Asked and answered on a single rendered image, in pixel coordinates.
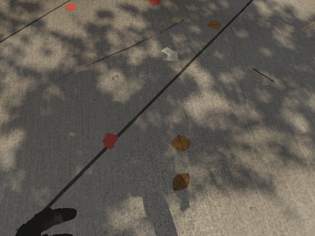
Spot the left robot hand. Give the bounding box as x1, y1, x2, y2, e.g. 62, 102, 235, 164
15, 207, 77, 236

